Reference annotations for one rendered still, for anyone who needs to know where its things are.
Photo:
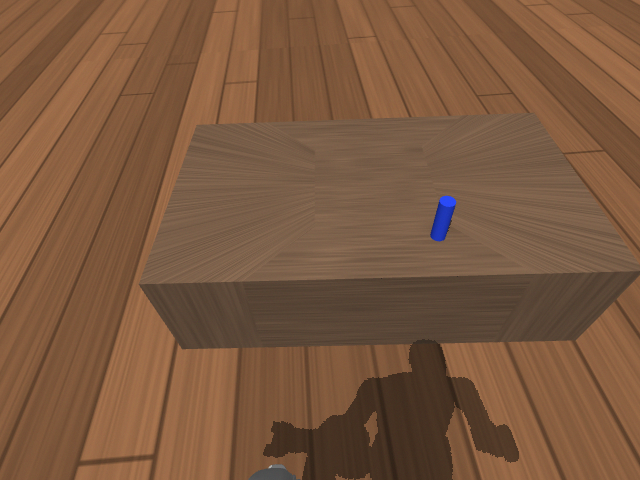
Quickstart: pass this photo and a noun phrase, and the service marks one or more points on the can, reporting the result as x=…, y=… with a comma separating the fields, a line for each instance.
x=443, y=217

